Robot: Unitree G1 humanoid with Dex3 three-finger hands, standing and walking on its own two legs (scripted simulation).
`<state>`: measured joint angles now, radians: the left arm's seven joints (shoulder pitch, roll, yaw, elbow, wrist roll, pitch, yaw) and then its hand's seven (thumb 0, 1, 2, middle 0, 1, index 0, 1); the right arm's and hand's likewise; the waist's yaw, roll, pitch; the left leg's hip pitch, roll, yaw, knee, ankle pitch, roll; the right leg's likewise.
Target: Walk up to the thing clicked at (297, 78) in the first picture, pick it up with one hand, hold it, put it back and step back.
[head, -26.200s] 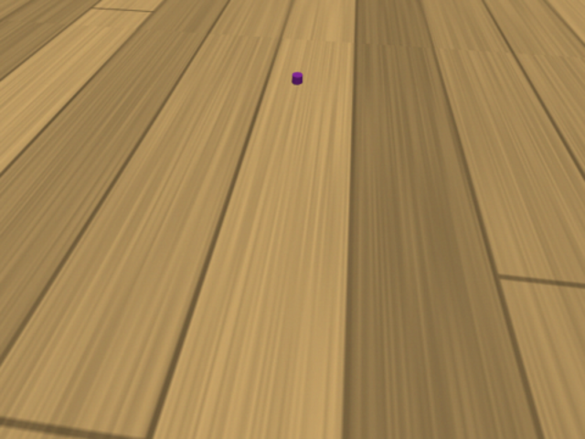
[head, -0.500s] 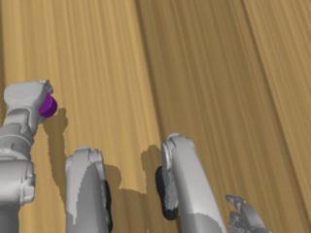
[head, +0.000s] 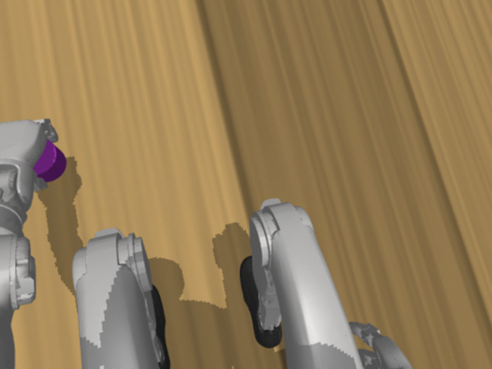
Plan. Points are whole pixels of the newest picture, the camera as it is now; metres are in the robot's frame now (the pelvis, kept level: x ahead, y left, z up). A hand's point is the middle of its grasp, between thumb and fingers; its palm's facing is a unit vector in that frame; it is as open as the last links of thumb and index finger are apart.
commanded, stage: lower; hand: left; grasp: from above
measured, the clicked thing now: (39, 159) +0.47 +0.28 -0.20
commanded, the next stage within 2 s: rest in 0.40 s
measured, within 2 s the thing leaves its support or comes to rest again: rests again in 1.60 s
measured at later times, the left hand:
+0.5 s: hand (44, 173) +0.45 +0.28 -0.23, palm faces -0.46 -0.07 -0.88, open 9.4 cm
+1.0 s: hand (54, 172) +0.46 +0.28 -0.27, palm faces -0.46 -0.11 -0.88, open 9.3 cm
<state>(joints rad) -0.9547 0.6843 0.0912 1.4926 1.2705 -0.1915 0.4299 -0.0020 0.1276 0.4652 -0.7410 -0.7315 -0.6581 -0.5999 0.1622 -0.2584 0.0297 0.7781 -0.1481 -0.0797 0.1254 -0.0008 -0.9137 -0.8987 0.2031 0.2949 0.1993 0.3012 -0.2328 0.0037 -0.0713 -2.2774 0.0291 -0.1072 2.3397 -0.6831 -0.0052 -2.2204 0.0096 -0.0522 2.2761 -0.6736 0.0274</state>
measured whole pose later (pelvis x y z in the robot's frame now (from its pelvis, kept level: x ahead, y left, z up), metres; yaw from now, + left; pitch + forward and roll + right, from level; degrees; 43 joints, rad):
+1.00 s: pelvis +0.01 +0.00 -0.05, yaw -5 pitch +30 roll -10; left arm -0.97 0.86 0.21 1.64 1.32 -0.24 0.56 0.01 0.13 0.40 -0.80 -0.66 -0.72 -0.54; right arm 0.13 -0.30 0.15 0.74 -0.24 -0.16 0.21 0.00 -0.91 -0.89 0.20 0.29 0.20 0.30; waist -0.32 -0.07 0.08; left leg -2.37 0.03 -0.20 2.55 -0.72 -0.02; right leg -2.28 0.04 -0.12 2.42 -0.68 0.04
